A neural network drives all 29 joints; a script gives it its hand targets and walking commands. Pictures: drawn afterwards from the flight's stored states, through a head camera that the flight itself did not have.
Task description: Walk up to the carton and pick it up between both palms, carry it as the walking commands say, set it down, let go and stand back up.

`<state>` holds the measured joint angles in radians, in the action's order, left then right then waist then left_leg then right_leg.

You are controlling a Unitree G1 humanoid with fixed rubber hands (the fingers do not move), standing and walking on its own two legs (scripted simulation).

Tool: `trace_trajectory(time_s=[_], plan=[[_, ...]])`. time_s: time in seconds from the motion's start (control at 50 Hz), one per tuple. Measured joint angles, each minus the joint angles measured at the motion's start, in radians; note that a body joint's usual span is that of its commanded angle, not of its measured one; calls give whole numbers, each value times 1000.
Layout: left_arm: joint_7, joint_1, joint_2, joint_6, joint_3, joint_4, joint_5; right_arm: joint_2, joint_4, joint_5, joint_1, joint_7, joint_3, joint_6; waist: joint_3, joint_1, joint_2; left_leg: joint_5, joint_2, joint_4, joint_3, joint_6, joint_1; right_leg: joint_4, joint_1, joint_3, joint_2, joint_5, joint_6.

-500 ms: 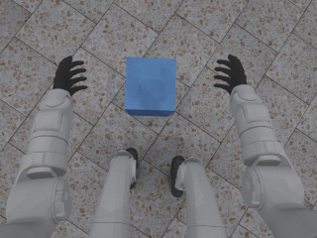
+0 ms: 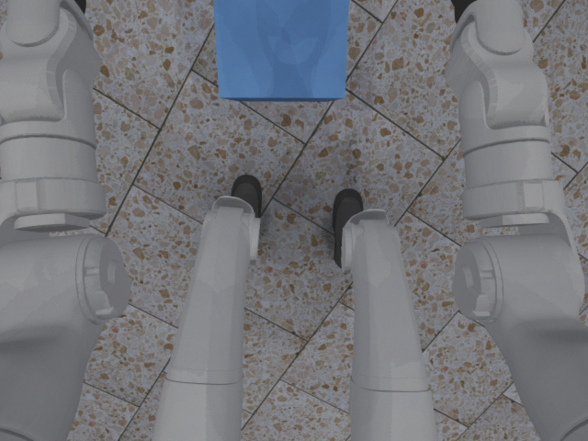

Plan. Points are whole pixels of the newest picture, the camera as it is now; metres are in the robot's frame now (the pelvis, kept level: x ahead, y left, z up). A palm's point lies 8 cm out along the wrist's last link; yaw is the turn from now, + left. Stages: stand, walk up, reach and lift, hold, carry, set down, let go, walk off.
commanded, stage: reach and lift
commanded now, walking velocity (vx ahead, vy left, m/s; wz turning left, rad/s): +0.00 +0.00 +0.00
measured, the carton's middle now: (282, 39) +0.53 +0.06 -0.51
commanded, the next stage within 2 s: none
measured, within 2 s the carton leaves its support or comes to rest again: neither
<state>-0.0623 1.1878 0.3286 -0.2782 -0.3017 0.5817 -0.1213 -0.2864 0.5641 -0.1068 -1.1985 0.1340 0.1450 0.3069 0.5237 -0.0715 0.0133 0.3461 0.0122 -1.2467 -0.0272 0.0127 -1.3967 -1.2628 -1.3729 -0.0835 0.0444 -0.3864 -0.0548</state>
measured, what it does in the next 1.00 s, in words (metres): lowers itself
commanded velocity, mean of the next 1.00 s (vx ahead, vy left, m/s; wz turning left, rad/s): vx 0.00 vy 0.00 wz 0.00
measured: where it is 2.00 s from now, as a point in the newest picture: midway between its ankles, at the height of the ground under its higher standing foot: (295, 237)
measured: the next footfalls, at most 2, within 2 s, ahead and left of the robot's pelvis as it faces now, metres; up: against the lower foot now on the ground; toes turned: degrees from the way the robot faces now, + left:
none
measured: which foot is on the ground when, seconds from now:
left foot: down 0.00-1.00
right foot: down 0.00-1.00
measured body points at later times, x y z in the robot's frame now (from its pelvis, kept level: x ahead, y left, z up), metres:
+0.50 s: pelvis -0.03 +0.00 -0.15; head +0.34 +0.05 +0.09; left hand +0.50 +0.25 -0.31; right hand +0.54 -0.12 -0.31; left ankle +0.11 +0.12 -0.60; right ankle +0.10 -0.14 -0.60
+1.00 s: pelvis -0.02 -0.01 -0.25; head +0.36 +0.03 -0.02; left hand +0.50 +0.24 -0.45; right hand +0.54 -0.13 -0.44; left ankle +0.11 +0.12 -0.60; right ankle +0.10 -0.14 -0.60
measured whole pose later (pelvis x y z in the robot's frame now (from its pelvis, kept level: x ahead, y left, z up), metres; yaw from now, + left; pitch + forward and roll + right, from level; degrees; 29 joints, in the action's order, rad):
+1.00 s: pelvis -0.02 -0.01 -0.25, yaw +0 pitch +30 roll -1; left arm -0.11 1.34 0.38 -0.14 -0.16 0.90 -0.23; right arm -0.34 0.92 -0.24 -1.39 0.17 0.03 0.17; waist 0.53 -0.08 0.04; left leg 0.55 0.04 -2.16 -0.06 0.05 -2.15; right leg -2.18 -2.10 -0.05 0.11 -0.61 -0.08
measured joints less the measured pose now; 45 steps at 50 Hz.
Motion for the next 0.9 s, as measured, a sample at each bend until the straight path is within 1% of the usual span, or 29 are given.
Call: trace_trajectory(time_s=[0.06, 0.12, 0.18, 0.22, 0.38, 0.48, 0.58, 0.68, 0.9], plan=[[8, 36, 10, 25, -15, 71, 10, 3, 65, 8, -46, 5, -1, -14, -1, -3, 5, 3, 0, -40, 7, -1, -34, -45, -38, -9, 5, -4, -4], [10, 80, 20, 40, -1, 143, 7, -5, 142, 12, -102, 6, 5, -28, -2, -8, 2, 13, 4, -105, 3, 1, -89, -110, -90, -5, 6, -16, -6], [2, 125, 24, 43, 20, 194, -5, -18, 204, 9, -154, 9, 13, -31, -1, -13, -1, 28, 8, -188, -6, 3, -158, -189, -154, 4, 8, -35, -8], [-10, 144, 28, 40, 40, 204, -19, -25, 225, -2, -179, 13, 12, -29, 0, -15, 1, 41, 12, -249, -13, 4, -208, -247, -199, 11, 9, -50, -9], [-66, 145, 36, -7, 121, 145, -50, -51, 214, -59, -182, 28, 0, -6, 2, -16, 6, 97, 26, -475, -44, 12, -379, -458, -349, 40, 17, -114, -14], [-87, 126, 32, -15, 145, 114, -67, -67, 203, -81, -157, 30, -8, -5, 2, -19, 0, 126, 33, -578, -50, 15, -456, -558, -420, 45, 22, -148, -18], [-88, 125, 38, 0, 146, 128, -87, -70, 208, -88, -152, 33, -22, -20, 2, -17, -3, 147, 36, -656, -45, 18, -522, -643, -487, 40, 27, -174, -23], [-81, 134, 42, 31, 141, 167, -97, -63, 231, -91, -164, 36, -37, -48, 2, -17, -3, 165, 35, -726, -40, 24, -582, -720, -552, 34, 35, -194, -24], [-55, 148, 42, 111, 133, 279, -100, -36, 308, -105, -178, 43, -72, -115, 2, -13, 11, 194, 29, -864, -37, 38, -703, -869, -682, 33, 53, -222, -23]])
